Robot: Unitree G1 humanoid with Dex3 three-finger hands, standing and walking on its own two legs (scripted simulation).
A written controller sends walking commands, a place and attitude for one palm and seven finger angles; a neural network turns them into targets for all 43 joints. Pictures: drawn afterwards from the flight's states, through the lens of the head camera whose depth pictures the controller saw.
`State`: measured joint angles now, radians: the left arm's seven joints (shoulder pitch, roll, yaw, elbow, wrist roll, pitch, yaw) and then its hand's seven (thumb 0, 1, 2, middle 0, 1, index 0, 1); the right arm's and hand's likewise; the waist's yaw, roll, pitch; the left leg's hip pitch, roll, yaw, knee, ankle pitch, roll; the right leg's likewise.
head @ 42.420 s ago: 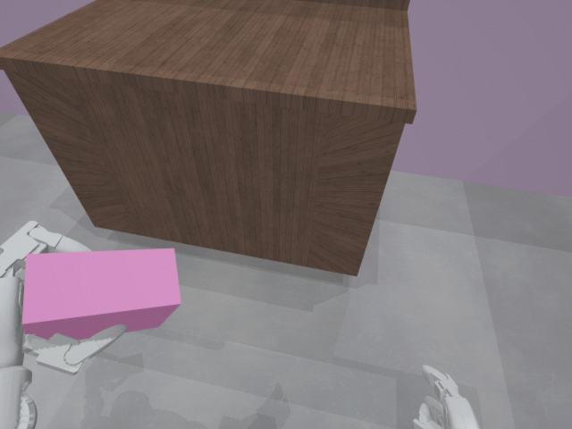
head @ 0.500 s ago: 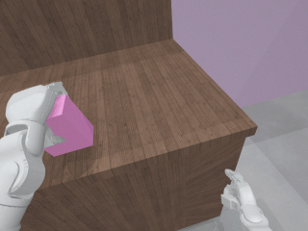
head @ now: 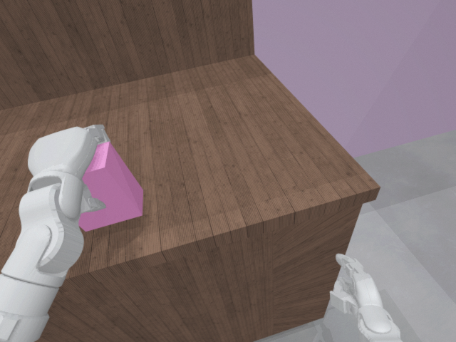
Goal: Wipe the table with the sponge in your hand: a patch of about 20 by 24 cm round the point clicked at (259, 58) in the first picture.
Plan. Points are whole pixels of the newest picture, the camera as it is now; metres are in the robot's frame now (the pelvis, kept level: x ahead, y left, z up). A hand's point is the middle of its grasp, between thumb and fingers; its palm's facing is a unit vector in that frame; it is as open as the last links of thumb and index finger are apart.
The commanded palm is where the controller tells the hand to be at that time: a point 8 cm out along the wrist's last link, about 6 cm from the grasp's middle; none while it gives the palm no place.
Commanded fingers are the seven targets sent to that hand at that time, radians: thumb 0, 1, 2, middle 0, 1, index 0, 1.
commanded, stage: move the sponge above the wiping area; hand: left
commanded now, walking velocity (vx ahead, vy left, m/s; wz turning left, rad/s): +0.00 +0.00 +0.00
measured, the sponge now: (103, 196) +0.29 +0.28 +0.13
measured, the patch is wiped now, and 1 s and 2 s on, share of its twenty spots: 0.00 0.00 0.00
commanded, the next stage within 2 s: lower the sponge onto the table in 1.60 s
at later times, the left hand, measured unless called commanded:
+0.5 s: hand (99, 169) +0.32 +0.28 +0.18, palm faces +0.10 -0.04 -0.99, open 10.5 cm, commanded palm +0.27 +0.28 +0.25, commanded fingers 0.00 0.10 1.30 -1.20 -1.60 -1.20 -1.60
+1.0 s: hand (92, 172) +0.30 +0.28 +0.19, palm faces +0.16 -0.05 -0.98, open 10.5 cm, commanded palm +0.25 +0.27 +0.26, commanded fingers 0.00 0.10 1.30 -1.20 -1.60 -1.20 -1.60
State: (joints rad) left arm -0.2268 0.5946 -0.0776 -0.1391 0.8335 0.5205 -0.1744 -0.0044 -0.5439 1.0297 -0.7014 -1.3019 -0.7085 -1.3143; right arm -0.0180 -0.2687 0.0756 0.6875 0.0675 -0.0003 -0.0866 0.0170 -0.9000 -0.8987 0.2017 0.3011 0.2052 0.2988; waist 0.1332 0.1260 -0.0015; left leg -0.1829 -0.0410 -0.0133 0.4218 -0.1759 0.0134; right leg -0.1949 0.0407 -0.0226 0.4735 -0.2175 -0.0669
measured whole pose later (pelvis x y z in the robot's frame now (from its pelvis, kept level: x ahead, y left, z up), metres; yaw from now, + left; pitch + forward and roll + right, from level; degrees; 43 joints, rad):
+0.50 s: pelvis +0.01 +0.00 +0.00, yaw +0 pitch -2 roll +1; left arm -0.27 0.58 -0.09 -0.02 0.86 0.47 -0.16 0.00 -0.54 1.03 -0.70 -1.30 -0.71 -1.31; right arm 0.01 -0.28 0.06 0.69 0.07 0.00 -0.08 0.02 -0.90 -0.90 0.20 0.30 0.20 0.30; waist 0.12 0.12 0.00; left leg -0.19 -0.04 -0.02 0.43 -0.19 0.01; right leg -0.20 0.04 -0.02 0.47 -0.23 -0.07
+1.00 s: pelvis +0.01 +0.00 +0.00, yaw +0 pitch -3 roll +1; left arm -0.21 0.57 -0.10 -0.15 0.85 0.56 -0.16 0.00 -0.54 1.03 -0.70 -1.30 -0.71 -1.31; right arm -0.03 -0.26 0.08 0.67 0.07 0.03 -0.07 0.02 -0.90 -0.90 0.20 0.30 0.21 0.30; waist 0.14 0.13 -0.02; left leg -0.17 -0.04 -0.02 0.41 -0.18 0.01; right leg -0.18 0.04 -0.02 0.46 -0.22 -0.07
